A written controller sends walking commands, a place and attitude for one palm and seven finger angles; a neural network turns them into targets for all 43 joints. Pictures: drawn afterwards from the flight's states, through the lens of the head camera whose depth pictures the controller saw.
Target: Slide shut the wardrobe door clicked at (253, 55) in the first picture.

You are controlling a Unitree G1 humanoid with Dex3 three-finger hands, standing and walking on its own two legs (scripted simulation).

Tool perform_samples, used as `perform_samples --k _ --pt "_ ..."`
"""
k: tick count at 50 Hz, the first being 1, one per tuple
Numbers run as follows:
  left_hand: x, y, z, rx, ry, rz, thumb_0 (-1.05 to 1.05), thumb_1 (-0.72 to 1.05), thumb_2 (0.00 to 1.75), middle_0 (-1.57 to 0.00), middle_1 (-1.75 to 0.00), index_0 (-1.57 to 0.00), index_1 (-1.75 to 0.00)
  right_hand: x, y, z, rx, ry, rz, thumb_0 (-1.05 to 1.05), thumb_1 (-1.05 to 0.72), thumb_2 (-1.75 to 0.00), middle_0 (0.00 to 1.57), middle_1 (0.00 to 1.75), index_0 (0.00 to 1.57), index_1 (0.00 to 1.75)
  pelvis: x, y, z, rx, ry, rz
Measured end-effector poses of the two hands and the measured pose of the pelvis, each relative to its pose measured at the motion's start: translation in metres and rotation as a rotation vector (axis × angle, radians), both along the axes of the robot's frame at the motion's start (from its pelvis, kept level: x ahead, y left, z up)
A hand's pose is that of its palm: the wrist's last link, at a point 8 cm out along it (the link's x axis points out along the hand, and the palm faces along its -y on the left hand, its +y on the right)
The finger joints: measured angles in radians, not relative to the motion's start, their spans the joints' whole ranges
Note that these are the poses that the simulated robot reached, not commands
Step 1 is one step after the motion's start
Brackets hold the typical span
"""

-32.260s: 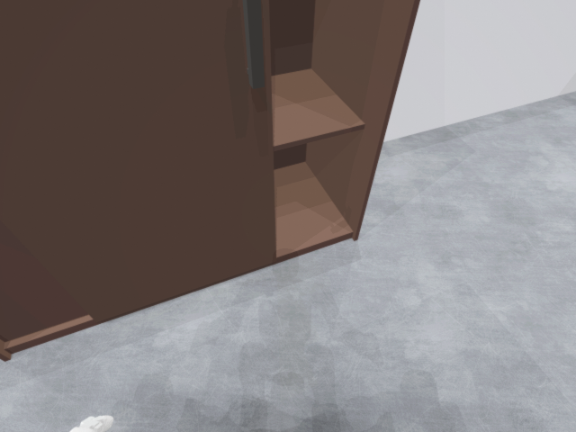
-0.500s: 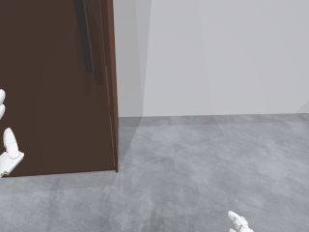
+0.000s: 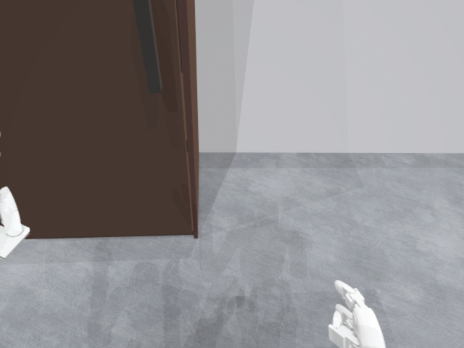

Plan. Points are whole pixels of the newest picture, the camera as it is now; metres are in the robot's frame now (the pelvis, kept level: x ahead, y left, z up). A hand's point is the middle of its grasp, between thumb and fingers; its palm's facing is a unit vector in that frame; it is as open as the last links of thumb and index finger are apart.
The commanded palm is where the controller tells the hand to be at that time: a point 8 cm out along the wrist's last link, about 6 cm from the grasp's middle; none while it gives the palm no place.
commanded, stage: stop stepping back and stand still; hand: left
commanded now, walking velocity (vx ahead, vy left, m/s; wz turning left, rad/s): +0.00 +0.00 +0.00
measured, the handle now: (148, 32) +0.65 +0.22 +0.21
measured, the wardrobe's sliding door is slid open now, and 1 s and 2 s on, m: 0.00 0.00 0.00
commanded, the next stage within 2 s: let the arm hang, fingers relaxed in 0.14 s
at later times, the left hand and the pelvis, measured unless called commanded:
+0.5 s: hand out of the picture +0.08 +0.20 -0.15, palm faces -0.06 -0.97 -0.23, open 7.4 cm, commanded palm none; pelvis -0.02 +0.01 +0.00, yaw +1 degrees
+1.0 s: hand out of the picture -0.02 +0.23 -0.16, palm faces -0.01 -0.96 -0.27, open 7.4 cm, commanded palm none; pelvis -0.02 +0.02 +0.01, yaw +0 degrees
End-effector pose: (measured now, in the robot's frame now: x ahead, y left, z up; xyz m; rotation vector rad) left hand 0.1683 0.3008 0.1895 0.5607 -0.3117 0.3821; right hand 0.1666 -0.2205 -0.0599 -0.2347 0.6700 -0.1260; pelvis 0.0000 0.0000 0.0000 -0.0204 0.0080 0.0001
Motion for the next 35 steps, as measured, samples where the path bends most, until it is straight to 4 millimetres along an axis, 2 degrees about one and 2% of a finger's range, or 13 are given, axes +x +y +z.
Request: perform_samples --k 6,12,13,15,18,20,22,25,27,31,35 --pt "0.003 -0.001 -0.006 -0.002 0.079 -0.014 0.01 0.89 0.9 -0.21 -0.3 -0.21 -0.3 0.005 0.004 -0.002 0.029 0.009 -0.016 0.01 -0.91 -0.9 0.2 0.3 0.21 0.3 0.005 0.003 0.002 0.001 0.014 -0.012" --pt "-0.002 0.004 -0.016 -0.049 0.115 0.022 0.01 0.89 0.9 -0.22 -0.3 -0.21 -0.3 -0.007 -0.001 -0.007 0.012 0.051 -0.036 0.01 -0.91 -0.9 0.2 0.3 0.21 0.3 0.003 0.005 0.002 0.001 0.009 -0.012" --pt "-0.001 0.005 -0.025 -0.053 0.132 0.016 0.01 0.89 0.9 -0.21 -0.3 -0.21 -0.3 -0.009 -0.002 -0.01 0.017 0.052 -0.022 0.01 -0.91 -0.9 0.2 0.3 0.21 0.3 0.002 0.006 0.001 -0.001 0.013 -0.007" --pt "0.008 0.01 -0.066 -0.103 0.29 0.014 0.01 0.9 0.9 -0.21 -0.3 -0.2 -0.3 -0.014 -0.008 -0.023 0.021 0.098 0.017 0.01 -0.91 -0.9 0.2 0.3 0.21 0.3 -0.003 0.01 -0.002 -0.001 0.022 0.006" --pt "0.007 0.009 -0.157 -0.236 0.66 0.051 0.0 0.9 0.9 -0.2 -0.3 -0.2 -0.3 -0.026 -0.019 -0.043 0.011 0.19 0.023 0.01 -0.91 -0.9 0.2 0.3 0.21 0.3 -0.01 0.015 -0.006 0.0 0.022 0.017" --pt "-0.011 -0.002 -0.215 -0.317 0.906 0.069 0.0 0.9 0.9 -0.2 -0.3 -0.19 -0.29 -0.039 -0.025 -0.05 0.005 0.24 0.002 0.01 -0.91 -0.9 0.2 0.3 0.21 0.3 -0.013 0.016 -0.007 0.006 0.015 0.017" --pt "-0.04 -0.02 -0.263 -0.391 1.118 0.073 0.01 0.91 0.9 -0.2 -0.3 -0.19 -0.29 -0.057 -0.029 -0.053 -0.004 0.295 -0.023 0.01 -0.91 -0.9 0.2 0.3 0.21 0.3 -0.016 0.016 -0.006 0.012 0.006 0.015" --pt "-0.091 -0.052 -0.31 -0.499 1.367 0.071 0.01 0.91 0.9 -0.2 -0.3 -0.19 -0.29 -0.091 -0.031 -0.056 -0.019 0.406 -0.055 0.01 -0.91 -0.9 0.2 0.3 0.2 0.3 -0.019 0.014 -0.003 0.014 -0.004 0.012" --pt "-0.124 -0.066 -0.327 -0.57 1.469 0.104 0.01 0.93 0.89 -0.21 -0.3 -0.2 -0.29 -0.116 -0.031 -0.057 -0.025 0.494 -0.074 0.01 -0.91 -0.9 0.2 0.3 0.2 0.3 -0.02 0.013 0.0 0.012 -0.005 0.013" --pt "-0.172 -0.059 -0.335 -0.615 1.581 0.203 0.0 0.99 0.89 -0.21 -0.3 -0.2 -0.3 -0.161 -0.024 -0.062 -0.019 0.662 -0.098 0.01 -0.91 -0.9 0.2 0.3 0.2 0.3 -0.022 0.01 0.004 0.004 -0.006 0.02" --pt "-0.209 -0.049 -0.331 -0.616 1.671 0.278 0.0 0.97 0.89 -0.21 -0.3 -0.2 -0.3 -0.191 -0.014 -0.067 0.012 0.757 -0.127 0.01 -0.91 -0.9 0.2 0.3 0.2 0.3 -0.022 0.011 0.006 0.0 -0.012 0.018"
